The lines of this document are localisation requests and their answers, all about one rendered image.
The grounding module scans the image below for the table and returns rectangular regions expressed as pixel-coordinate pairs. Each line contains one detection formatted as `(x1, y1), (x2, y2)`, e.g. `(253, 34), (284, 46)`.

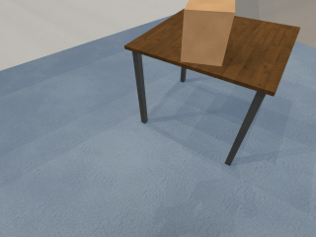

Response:
(124, 9), (300, 166)

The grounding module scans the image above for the carton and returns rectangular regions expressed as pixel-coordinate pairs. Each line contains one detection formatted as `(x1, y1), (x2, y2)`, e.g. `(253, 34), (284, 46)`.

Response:
(181, 0), (235, 66)

